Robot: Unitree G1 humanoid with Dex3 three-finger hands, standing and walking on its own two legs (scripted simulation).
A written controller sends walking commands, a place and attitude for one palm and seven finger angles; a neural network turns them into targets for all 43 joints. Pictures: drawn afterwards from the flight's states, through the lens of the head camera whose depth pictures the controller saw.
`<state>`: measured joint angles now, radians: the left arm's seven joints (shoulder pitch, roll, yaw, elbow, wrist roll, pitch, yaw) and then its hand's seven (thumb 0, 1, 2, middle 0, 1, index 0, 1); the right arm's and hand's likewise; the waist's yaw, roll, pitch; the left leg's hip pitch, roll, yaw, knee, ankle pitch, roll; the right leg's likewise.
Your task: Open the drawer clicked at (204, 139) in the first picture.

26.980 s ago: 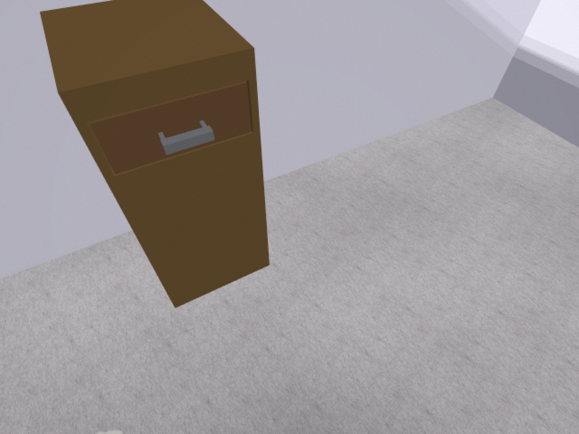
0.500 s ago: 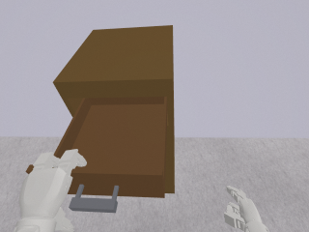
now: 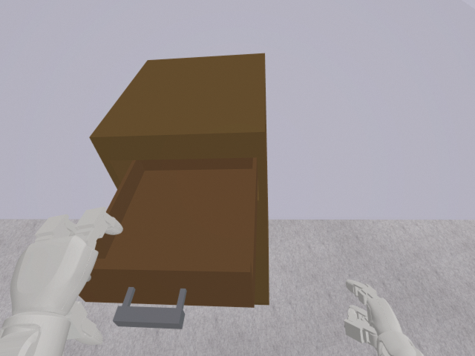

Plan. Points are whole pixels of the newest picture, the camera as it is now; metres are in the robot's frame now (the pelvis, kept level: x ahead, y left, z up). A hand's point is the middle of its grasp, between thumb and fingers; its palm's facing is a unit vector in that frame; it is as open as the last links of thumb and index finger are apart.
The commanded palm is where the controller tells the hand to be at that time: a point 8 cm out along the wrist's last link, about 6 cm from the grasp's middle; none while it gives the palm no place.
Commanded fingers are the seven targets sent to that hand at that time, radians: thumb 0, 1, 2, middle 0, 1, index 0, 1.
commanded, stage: draw the hand back to the body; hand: left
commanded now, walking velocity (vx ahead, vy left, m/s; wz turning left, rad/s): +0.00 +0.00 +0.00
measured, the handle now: (153, 305) +0.20 +0.20 -0.02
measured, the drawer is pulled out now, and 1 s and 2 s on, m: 0.28 0.28 0.28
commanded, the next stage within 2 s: step back with the hand held close in 1.66 s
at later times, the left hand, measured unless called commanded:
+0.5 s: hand (82, 281) +0.16 +0.25 +0.12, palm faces +0.11 -0.09 -0.99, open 13.8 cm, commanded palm +0.12 +0.24 +0.18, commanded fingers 0.00 -0.50 0.30 -0.30 -1.20 -0.30 -1.20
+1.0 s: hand (87, 251) +0.18 +0.23 +0.17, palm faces +0.41 -0.83 -0.38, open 12.6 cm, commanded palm +0.12 +0.27 +0.18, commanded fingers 0.00 0.13 0.57 -0.25 -0.80 -0.25 -0.80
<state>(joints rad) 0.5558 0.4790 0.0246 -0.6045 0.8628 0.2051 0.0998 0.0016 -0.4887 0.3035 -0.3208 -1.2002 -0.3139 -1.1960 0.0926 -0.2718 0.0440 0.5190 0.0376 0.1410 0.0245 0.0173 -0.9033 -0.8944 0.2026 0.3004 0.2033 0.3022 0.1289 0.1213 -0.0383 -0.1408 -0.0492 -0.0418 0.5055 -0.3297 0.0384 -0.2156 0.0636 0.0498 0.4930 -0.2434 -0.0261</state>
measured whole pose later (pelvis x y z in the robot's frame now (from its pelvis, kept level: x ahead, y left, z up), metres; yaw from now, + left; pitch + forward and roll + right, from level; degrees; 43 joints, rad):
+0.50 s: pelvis -0.01 +0.00 +0.00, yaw +0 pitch -2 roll +0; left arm 0.51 0.50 0.05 -0.53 0.85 0.16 0.06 0.00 -0.49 0.30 -0.32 -1.20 -0.31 -1.20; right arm 0.11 -0.26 0.05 0.54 0.03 0.12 0.00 0.02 -0.90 -0.89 0.20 0.30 0.20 0.30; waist 0.12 0.12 -0.02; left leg -0.14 -0.05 -0.05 0.48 -0.30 0.04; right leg -0.21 0.06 0.04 0.46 -0.21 -0.03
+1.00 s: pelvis +0.01 -0.01 +0.00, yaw +3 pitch -4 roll -1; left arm 0.52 0.32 0.25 -0.53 -0.04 -0.11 0.11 0.00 -0.19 0.44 -0.29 -1.00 -0.29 -1.00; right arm 0.21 -0.19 0.05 0.61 0.01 -0.14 -0.06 0.02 -0.90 -0.89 0.20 0.30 0.21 0.30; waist 0.06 0.06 0.01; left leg -0.08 -0.05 -0.09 0.46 -0.31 0.03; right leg -0.13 0.06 0.00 0.43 -0.23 -0.04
